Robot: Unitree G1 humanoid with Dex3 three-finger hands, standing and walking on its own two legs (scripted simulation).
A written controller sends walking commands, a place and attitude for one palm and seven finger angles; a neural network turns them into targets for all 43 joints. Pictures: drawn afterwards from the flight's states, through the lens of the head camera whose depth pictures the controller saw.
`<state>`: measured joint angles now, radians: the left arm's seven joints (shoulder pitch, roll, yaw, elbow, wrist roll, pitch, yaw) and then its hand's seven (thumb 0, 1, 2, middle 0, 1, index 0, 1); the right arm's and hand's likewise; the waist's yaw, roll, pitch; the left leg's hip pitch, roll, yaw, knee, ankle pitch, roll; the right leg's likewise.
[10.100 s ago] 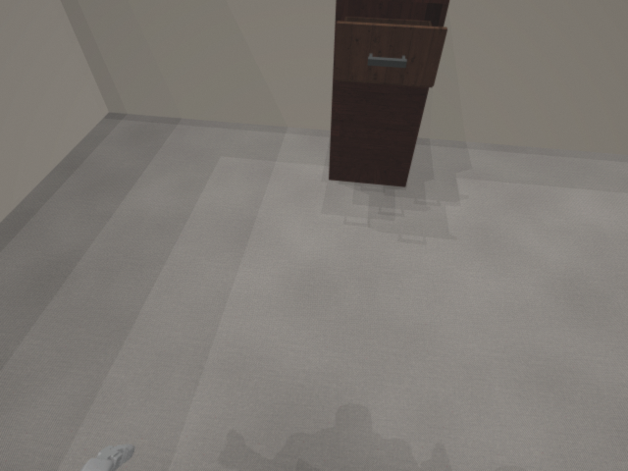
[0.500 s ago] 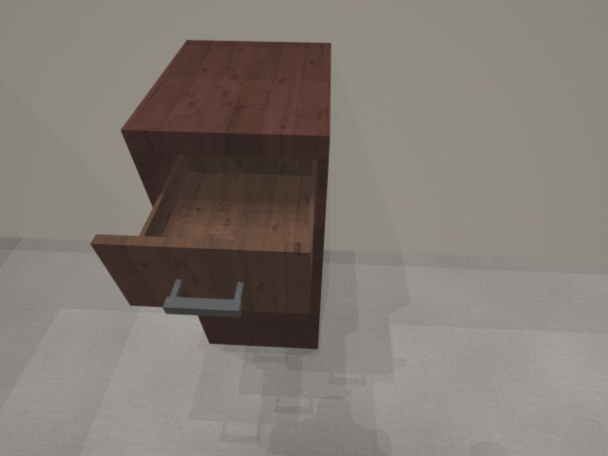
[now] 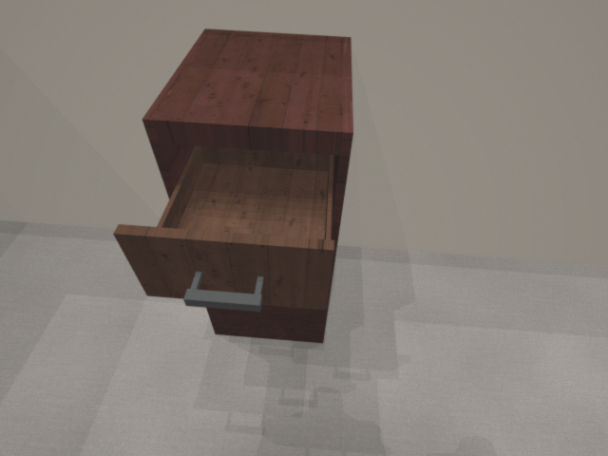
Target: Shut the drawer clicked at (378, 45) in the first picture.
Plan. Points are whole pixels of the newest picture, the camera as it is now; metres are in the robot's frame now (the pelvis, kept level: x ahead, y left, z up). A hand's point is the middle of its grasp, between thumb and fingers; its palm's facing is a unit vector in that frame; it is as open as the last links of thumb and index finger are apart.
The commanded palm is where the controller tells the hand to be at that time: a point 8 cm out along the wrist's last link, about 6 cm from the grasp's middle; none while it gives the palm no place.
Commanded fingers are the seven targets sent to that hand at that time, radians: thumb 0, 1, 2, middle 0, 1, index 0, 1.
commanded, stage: raise the hand and make a fist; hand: left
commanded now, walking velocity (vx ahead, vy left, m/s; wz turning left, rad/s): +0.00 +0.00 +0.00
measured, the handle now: (226, 290) +0.37 +0.15 -0.05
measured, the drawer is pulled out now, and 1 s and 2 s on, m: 0.23 0.23 0.23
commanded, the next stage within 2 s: bring the fist close to the handle in 1.94 s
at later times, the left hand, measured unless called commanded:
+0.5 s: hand out of the picture +0.14 +0.13 -0.06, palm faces +0.05 -1.00 +0.02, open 5.7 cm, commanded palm +0.12 +0.20 -0.03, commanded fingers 0.00 0.90 0.90 -0.68 -0.82 -0.68 -0.82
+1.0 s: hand (185, 406) +0.18 +0.16 +0.01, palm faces +0.12 -0.99 -0.09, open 3.4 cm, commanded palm +0.13 +0.19 +0.01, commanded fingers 0.00 0.90 0.90 -1.18 -1.36 -1.18 -1.36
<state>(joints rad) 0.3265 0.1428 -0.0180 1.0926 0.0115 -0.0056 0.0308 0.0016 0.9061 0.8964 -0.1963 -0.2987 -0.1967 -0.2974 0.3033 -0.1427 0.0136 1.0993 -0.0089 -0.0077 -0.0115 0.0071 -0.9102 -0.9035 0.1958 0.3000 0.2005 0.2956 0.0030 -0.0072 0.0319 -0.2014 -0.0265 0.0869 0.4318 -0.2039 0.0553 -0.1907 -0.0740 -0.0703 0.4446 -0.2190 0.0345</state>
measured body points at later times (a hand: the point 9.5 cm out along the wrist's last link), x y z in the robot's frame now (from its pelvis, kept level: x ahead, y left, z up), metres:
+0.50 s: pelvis -0.01 -0.04 -0.07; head +0.03 -0.01 +0.38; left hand +0.13 +0.18 -0.06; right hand +0.23 -0.28 -0.09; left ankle +0.02 +0.08 -0.74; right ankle +0.01 -0.14 -0.74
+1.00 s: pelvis +0.01 -0.05 -0.06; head +0.05 -0.06 +0.39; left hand +0.17 +0.21 +0.02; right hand +0.16 -0.30 -0.15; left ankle +0.02 +0.08 -0.74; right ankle +0.01 -0.14 -0.74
